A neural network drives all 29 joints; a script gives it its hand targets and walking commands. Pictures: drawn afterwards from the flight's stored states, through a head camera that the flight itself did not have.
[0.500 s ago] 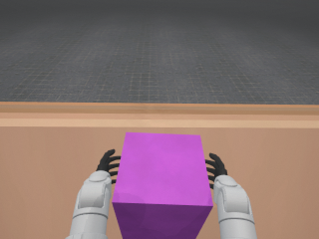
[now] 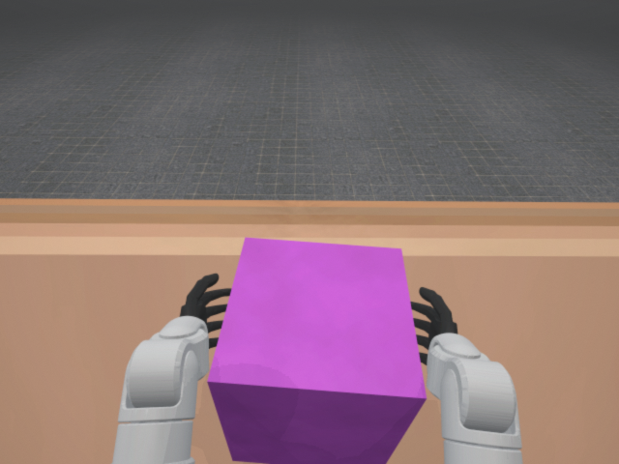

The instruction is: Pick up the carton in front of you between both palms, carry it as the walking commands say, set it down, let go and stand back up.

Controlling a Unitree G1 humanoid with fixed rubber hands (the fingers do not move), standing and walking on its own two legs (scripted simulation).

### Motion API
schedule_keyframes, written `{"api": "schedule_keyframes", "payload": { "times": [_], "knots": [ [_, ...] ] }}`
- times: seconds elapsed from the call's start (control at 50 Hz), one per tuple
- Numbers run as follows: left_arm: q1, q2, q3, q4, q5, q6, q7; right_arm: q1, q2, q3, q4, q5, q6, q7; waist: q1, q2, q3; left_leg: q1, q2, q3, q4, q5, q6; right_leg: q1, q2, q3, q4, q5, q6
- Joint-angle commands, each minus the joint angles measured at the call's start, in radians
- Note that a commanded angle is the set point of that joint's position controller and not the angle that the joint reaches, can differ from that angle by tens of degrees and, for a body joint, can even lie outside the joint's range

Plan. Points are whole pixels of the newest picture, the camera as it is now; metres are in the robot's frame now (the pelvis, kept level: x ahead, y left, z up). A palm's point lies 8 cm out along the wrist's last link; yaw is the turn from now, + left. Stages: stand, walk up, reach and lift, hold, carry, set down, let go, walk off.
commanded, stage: carry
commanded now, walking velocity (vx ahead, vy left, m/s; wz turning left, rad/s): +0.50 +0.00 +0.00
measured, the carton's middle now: (314, 358) +0.30 +0.00 +0.01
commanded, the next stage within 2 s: none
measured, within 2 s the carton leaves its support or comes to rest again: neither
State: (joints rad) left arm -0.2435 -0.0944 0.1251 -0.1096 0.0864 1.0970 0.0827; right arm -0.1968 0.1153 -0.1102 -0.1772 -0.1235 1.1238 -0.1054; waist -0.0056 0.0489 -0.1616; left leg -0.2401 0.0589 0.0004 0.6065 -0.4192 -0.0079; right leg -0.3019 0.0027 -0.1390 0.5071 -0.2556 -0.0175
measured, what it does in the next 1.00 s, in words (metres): walks ahead: left foot, then right foot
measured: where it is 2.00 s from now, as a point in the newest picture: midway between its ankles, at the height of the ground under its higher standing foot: (296, 268)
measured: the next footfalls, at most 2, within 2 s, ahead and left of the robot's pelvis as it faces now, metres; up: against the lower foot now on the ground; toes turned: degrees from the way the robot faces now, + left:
left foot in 0.22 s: +0.20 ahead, +0.11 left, +0.00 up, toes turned +10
right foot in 0.62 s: +0.56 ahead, -0.07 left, +0.00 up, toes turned -10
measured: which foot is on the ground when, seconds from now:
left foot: up 0.00-0.20, down 0.22-0.62, up 0.64-1.00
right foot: down 0.00-0.22, up 0.24-0.60, down 0.62-1.00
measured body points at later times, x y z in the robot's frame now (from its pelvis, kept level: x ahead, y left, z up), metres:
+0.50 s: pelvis +0.28 +0.03 +0.01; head +0.28 +0.04 +0.46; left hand +0.57 +0.17 +0.09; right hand +0.55 -0.13 +0.09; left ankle +0.16 +0.11 -0.73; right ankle +0.37 -0.10 -0.69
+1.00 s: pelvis +0.61 +0.00 +0.02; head +0.63 -0.01 +0.47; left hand +0.88 +0.17 +0.10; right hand +0.90 -0.13 +0.09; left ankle +0.74 +0.15 -0.69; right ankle +0.53 -0.07 -0.73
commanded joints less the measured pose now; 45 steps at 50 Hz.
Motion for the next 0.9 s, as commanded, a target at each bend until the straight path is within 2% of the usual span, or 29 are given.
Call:
{"api": "schedule_keyframes", "payload": {
  "times": [0.0, 0.02, 0.04, 0.06, 0.1, 0.14, 0.18, 0.2, 0.22, 0.24, 0.26, 0.28, 0.32, 0.34, 0.4, 0.46, 0.52, 0.56, 0.58, 0.6, 0.62, 0.64, 0.66, 0.68, 0.7, 0.72, 0.76, 0.82, 0.88],
  "knots": [
    [-0.433, -0.930, -0.697, -0.143, -0.365, 0.037, -0.228, -0.607, 0.905, 0.739, -0.206, 0.451, 0.036, 0.263, 0.041, -0.360, -0.192, -0.537, -0.045, 0.120, 0.257, -0.112, -0.001, 0.591, -0.397, 0.587, -0.239, 0.147, -0.193],
    [-0.442, -0.930, -0.701, -0.195, -0.354, 0.053, -0.220, -0.601, 0.916, 0.743, -0.201, 0.467, 0.048, 0.273, 0.045, -0.262, -0.146, -0.600, -0.012, 0.082, 0.280, -0.191, 0.015, 0.596, -0.422, 0.580, -0.220, 0.276, -0.229],
    [-0.447, -0.929, -0.708, -0.242, -0.348, 0.066, -0.215, -0.578, 0.922, 0.738, -0.197, 0.474, 0.054, 0.281, 0.051, -0.186, -0.146, -0.604, -0.002, 0.080, 0.267, -0.202, 0.018, 0.597, -0.413, 0.523, -0.209, 0.336, -0.223],
    [-0.453, -0.949, -0.719, -0.277, -0.353, 0.077, -0.213, -0.550, 0.925, 0.727, -0.195, 0.472, 0.059, 0.283, 0.049, -0.147, -0.164, -0.572, 0.006, 0.078, 0.197, -0.157, 0.020, 0.583, -0.396, 0.459, -0.217, 0.288, -0.194],
    [-0.443, -0.965, -0.728, -0.334, -0.374, 0.092, -0.221, -0.491, 0.923, 0.714, -0.221, 0.455, 0.069, 0.276, 0.036, -0.176, -0.177, -0.422, -0.023, 0.126, 0.048, 0.012, 0.016, 0.496, -0.322, 0.292, -0.224, 0.285, -0.122],
    [-0.460, -0.938, -0.737, -0.354, -0.398, 0.106, -0.229, -0.491, 0.915, 0.714, -0.249, 0.446, 0.078, 0.263, 0.025, -0.211, -0.187, -0.224, -0.062, 0.190, -0.085, 0.124, 0.012, 0.378, -0.264, 0.159, -0.195, 0.235, -0.081],
    [-0.442, -0.908, -0.744, -0.362, -0.413, 0.125, -0.235, -0.461, 0.894, 0.699, -0.260, 0.437, 0.088, 0.251, 0.001, -0.140, -0.221, 0.182, -0.092, 0.257, -0.191, 0.256, 0.021, 0.119, -0.202, 0.025, -0.054, 0.161, -0.029],
    [-0.442, -0.885, -0.740, -0.360, -0.418, 0.135, -0.239, -0.444, 0.872, 0.687, -0.256, 0.427, 0.096, 0.247, -0.015, -0.065, -0.262, 0.390, -0.011, 0.155, -0.184, 0.183, 0.045, -0.036, -0.165, -0.033, 0.108, 0.109, 0.000],
    [-0.479, -0.854, -0.737, -0.379, -0.429, 0.151, -0.244, -0.426, 0.850, 0.671, -0.240, 0.405, 0.102, 0.241, -0.043, 0.187, -0.274, 0.477, 0.257, -0.310, -0.348, 0.007, 0.127, -0.239, -0.061, -0.078, 0.405, -0.087, 0.052],
    [-0.516, -0.848, -0.745, -0.372, -0.442, 0.166, -0.249, -0.460, 0.841, 0.660, -0.228, 0.393, 0.108, 0.236, -0.037, 0.247, -0.217, 0.523, 0.365, -0.551, -0.393, 0.111, 0.248, -0.446, 0.001, 0.013, 0.551, -0.279, 0.041],
    [-0.514, -0.856, -0.741, -0.345, -0.448, 0.172, -0.252, -0.476, 0.846, 0.659, -0.237, 0.395, 0.117, 0.232, -0.032, 0.141, -0.202, 0.504, 0.393, -0.516, -0.349, 0.203, 0.281, -0.516, -0.076, 0.094, 0.662, -0.285, 0.008],
    [-0.504, -0.860, -0.727, -0.319, -0.447, 0.175, -0.256, -0.483, 0.865, 0.664, -0.237, 0.399, 0.124, 0.229, -0.034, 0.058, -0.178, 0.464, 0.353, -0.437, -0.326, 0.373, 0.257, -0.525, -0.102, 0.102, 0.691, -0.258, -0.003],
    [-0.470, -0.898, -0.718, -0.281, -0.434, 0.169, -0.256, -0.518, 0.899, 0.683, -0.251, 0.413, 0.127, 0.234, -0.023, -0.032, -0.193, 0.417, 0.312, -0.284, -0.350, 0.392, 0.196, -0.502, -0.138, 0.112, 0.598, -0.134, 0.001],
    [-0.460, -0.913, -0.716, -0.273, -0.420, 0.164, -0.254, -0.528, 0.918, 0.695, -0.249, 0.425, 0.125, 0.242, -0.022, -0.005, -0.190, 0.400, 0.285, -0.208, -0.359, 0.456, 0.168, -0.471, -0.125, 0.091, 0.530, -0.092, 0.008],
    [-0.415, -0.963, -0.715, -0.252, -0.378, 0.140, -0.240, -0.514, 0.943, 0.716, -0.242, 0.452, 0.116, 0.267, -0.020, 0.046, -0.165, 0.394, 0.222, -0.067, -0.369, 0.564, 0.141, -0.443, -0.087, 0.029, 0.381, 0.002, 0.018],
    [-0.387, -0.976, -0.718, -0.255, -0.348, 0.122, -0.227, -0.491, 0.939, 0.724, -0.231, 0.462, 0.104, 0.287, -0.020, 0.084, -0.110, 0.360, 0.167, 0.043, -0.362, 0.672, 0.127, -0.384, -0.055, -0.030, 0.175, 0.110, 0.017],
    [-0.384, -0.966, -0.727, -0.271, -0.345, 0.115, -0.222, -0.460, 0.927, 0.724, -0.221, 0.458, 0.094, 0.294, -0.025, 0.119, -0.071, 0.309, 0.155, 0.111, -0.356, 0.792, 0.108, -0.235, -0.018, -0.094, 0.036, 0.225, -0.003],
    [-0.377, -0.961, -0.730, -0.275, -0.352, 0.113, -0.227, -0.453, 0.920, 0.723, -0.229, 0.451, 0.090, 0.295, -0.012, 0.137, -0.106, 0.299, 0.152, 0.162, -0.254, 0.966, 0.077, -0.060, 0.015, -0.129, -0.007, 0.260, -0.023],
    [-0.363, -0.961, -0.729, -0.268, -0.353, 0.110, -0.230, -0.453, 0.915, 0.724, -0.234, 0.449, 0.089, 0.295, 0.006, 0.125, -0.154, 0.270, 0.126, 0.212, -0.129, 0.997, 0.053, 0.096, 0.053, -0.170, -0.049, 0.250, -0.027],
    [-0.364, -0.961, -0.728, -0.268, -0.354, 0.107, -0.234, -0.450, 0.909, 0.727, -0.238, 0.444, 0.088, 0.295, 0.021, 0.096, -0.216, 0.178, 0.097, 0.238, 0.032, 0.899, 0.031, 0.291, 0.040, -0.166, -0.052, 0.195, -0.029],
    [-0.352, -0.964, -0.726, -0.267, -0.352, 0.108, -0.238, -0.465, 0.898, 0.728, -0.239, 0.438, 0.086, 0.297, 0.050, 0.003, -0.277, 0.028, 0.075, 0.219, 0.265, 0.592, 0.012, 0.459, -0.129, 0.053, -0.066, 0.015, -0.040],
    [-0.365, -0.947, -0.716, -0.238, -0.342, 0.097, -0.246, -0.477, 0.912, 0.740, -0.250, 0.448, 0.092, 0.297, 0.030, -0.289, -0.340, -0.278, -0.061, 0.160, 0.555, 0.144, -0.021, 0.642, -0.420, 0.593, -0.206, -0.134, -0.203],
    [-0.342, -0.976, -0.727, -0.235, -0.361, 0.093, -0.250, -0.482, 0.904, 0.741, -0.250, 0.443, 0.084, 0.296, 0.029, -0.271, -0.312, -0.387, -0.063, 0.038, 0.694, -0.036, 0.005, 0.621, -0.436, 0.678, -0.283, -0.047, -0.231],
    [-0.361, -0.998, -0.734, -0.251, -0.377, 0.085, -0.254, -0.484, 0.931, 0.742, -0.239, 0.441, 0.075, 0.295, 0.030, -0.233, -0.285, -0.422, -0.013, 0.005, 0.740, -0.006, 0.032, 0.572, -0.408, 0.557, -0.262, 0.087, -0.208],
    [-0.381, -1.024, -0.746, -0.264, -0.390, 0.077, -0.256, -0.483, 0.956, 0.743, -0.237, 0.442, 0.064, 0.294, 0.027, -0.136, -0.275, -0.423, 0.021, -0.004, 0.709, 0.043, 0.043, 0.521, -0.383, 0.460, -0.241, 0.205, -0.182],
    [-0.398, -1.043, -0.758, -0.284, -0.403, 0.069, -0.259, -0.474, 0.979, 0.746, -0.236, 0.443, 0.053, 0.291, 0.022, -0.077, -0.256, -0.411, 0.048, -0.004, 0.639, 0.088, 0.043, 0.456, -0.359, 0.378, -0.245, 0.270, -0.153],
    [-0.411, -1.054, -0.775, -0.315, -0.422, 0.059, -0.264, -0.447, 1.008, 0.751, -0.236, 0.432, 0.034, 0.280, 0.017, -0.115, -0.270, -0.353, 0.054, 0.020, 0.518, 0.137, 0.031, 0.399, -0.322, 0.263, -0.266, 0.279, -0.117],
    [-0.380, -1.027, -0.781, -0.343, -0.435, 0.054, -0.277, -0.386, 1.015, 0.756, -0.239, 0.404, 0.013, 0.259, 0.019, -0.155, -0.251, -0.361, 0.038, 0.077, 0.361, 0.146, 0.013, 0.385, -0.303, 0.178, -0.295, 0.282, -0.125],
    [-0.356, -0.984, -0.777, -0.362, -0.442, 0.060, -0.285, -0.373, 0.992, 0.760, -0.273, 0.391, 0.010, 0.241, 0.023, -0.184, -0.186, -0.404, 0.028, 0.123, 0.196, 0.230, 0.002, 0.402, -0.268, 0.101, -0.294, 0.338, -0.122]
  ]
}}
